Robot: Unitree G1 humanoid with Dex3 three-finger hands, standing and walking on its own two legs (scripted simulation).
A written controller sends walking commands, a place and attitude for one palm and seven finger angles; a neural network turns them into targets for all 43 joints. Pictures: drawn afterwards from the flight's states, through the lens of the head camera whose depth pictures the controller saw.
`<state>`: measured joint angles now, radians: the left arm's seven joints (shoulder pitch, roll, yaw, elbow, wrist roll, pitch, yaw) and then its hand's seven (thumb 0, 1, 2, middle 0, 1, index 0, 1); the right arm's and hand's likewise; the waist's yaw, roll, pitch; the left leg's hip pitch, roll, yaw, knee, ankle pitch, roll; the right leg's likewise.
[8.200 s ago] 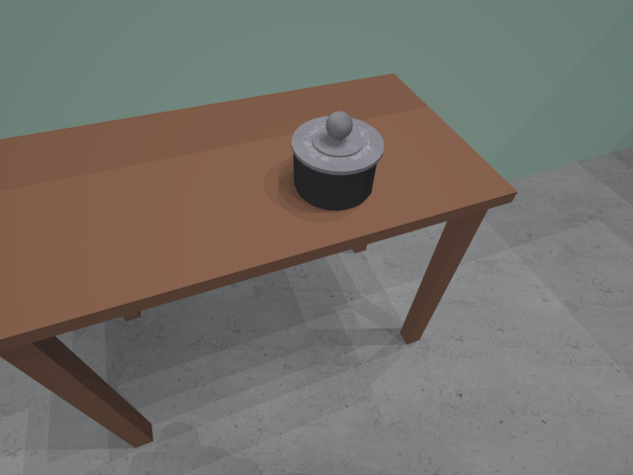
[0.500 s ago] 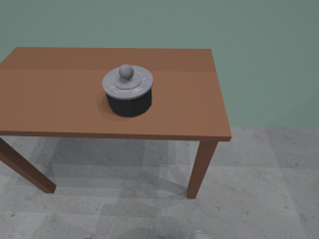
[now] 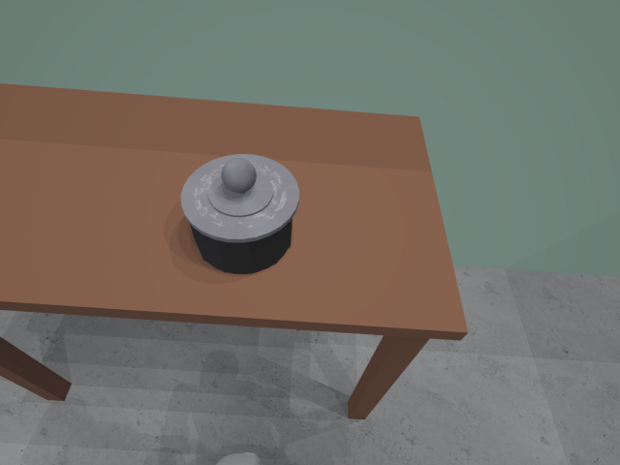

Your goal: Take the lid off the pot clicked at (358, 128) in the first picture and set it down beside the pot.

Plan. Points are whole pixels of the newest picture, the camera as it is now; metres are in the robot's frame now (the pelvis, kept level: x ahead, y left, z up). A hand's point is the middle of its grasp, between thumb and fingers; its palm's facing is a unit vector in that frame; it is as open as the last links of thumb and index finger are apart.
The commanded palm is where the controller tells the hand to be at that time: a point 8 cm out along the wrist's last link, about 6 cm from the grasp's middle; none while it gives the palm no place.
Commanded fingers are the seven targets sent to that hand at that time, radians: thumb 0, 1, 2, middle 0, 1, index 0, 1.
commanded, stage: come to a stop and stand still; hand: left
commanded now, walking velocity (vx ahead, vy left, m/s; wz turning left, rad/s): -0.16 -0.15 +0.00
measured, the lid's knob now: (239, 175) +0.46 +0.14 +0.10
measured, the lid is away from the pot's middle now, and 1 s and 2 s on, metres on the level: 0.00 0.00 0.00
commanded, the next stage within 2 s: look again from close up in 1.58 s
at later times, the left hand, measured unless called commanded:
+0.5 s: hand out of the picture +0.01 +0.15 -0.18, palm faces -0.01 -0.97 -0.23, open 7.4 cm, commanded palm none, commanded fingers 0.00 0.90 0.90 -0.20 -0.30 -0.20 -0.30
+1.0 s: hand out of the picture -0.03 +0.12 -0.17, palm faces +0.01 -0.98 -0.18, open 7.3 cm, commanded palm none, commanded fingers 0.00 0.90 0.90 -0.20 -0.30 -0.20 -0.30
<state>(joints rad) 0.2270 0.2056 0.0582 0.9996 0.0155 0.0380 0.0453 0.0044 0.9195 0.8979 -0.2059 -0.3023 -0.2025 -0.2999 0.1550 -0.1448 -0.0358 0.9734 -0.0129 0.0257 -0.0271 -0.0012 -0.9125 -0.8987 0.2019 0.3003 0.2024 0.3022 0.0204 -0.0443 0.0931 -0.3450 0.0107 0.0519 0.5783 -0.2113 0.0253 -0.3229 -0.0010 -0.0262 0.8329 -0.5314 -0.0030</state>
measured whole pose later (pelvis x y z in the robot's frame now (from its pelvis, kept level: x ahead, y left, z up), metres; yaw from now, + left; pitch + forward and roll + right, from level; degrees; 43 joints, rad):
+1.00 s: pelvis -0.04 -0.05 +0.01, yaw +0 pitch +0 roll +0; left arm 0.32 0.17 0.00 1.03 0.02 -0.01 0.02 0.01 0.91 0.90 -0.20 -0.30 -0.20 -0.30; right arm 0.32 -0.14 0.00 1.06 -0.01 -0.01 -0.02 0.01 -0.92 -0.90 0.20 0.30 0.20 0.30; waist -0.01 -0.02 0.01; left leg -0.30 0.02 0.01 0.52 -0.22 -0.01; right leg -0.19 0.04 -0.01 0.51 -0.32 -0.04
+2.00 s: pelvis +0.01 -0.05 +0.01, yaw +0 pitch +0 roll +1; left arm 0.30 0.17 0.00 1.07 0.01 -0.02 0.04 0.00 0.91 0.90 -0.20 -0.30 -0.20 -0.30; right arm 0.26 -0.15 0.01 1.13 0.00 -0.02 -0.03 0.00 -0.91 -0.90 0.20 0.30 0.20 0.30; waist 0.00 -0.03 0.03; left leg -0.19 0.01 0.02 0.43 -0.24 -0.01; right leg -0.07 0.03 0.00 0.41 -0.33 -0.04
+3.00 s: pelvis -0.02 +0.00 +0.00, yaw -1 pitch +0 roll +3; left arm 0.27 0.27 0.03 0.99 0.03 0.03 0.04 0.01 0.91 0.90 -0.20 -0.30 -0.20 -0.30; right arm 0.22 -0.16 0.00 1.00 -0.01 0.00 -0.01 0.00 -0.91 -0.90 0.20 0.30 0.20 0.30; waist 0.03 -0.08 0.03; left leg -0.27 -0.04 0.07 0.49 -0.23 0.03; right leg -0.28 -0.05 0.01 0.76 -0.51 -0.01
